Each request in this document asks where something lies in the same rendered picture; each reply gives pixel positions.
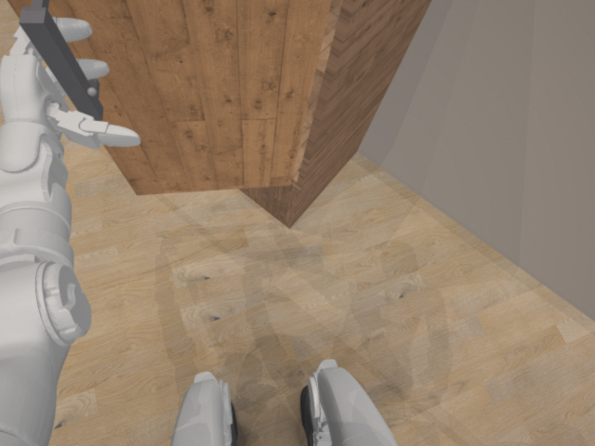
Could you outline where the cupboard door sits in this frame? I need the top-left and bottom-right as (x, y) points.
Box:
(7, 0), (331, 195)

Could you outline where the robot thigh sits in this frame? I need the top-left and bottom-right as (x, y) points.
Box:
(308, 367), (398, 446)
(170, 379), (232, 446)

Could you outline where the robot left thigh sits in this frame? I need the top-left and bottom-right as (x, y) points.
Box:
(170, 379), (232, 446)

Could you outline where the robot left upper arm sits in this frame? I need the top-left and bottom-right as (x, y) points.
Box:
(0, 261), (92, 446)

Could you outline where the robot left forearm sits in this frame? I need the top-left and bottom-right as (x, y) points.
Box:
(0, 122), (74, 272)

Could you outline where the robot left hand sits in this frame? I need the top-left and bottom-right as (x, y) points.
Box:
(0, 17), (141, 150)

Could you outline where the robot right thigh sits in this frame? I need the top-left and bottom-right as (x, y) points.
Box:
(308, 367), (398, 446)

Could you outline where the handle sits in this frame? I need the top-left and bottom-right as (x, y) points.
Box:
(19, 0), (103, 121)

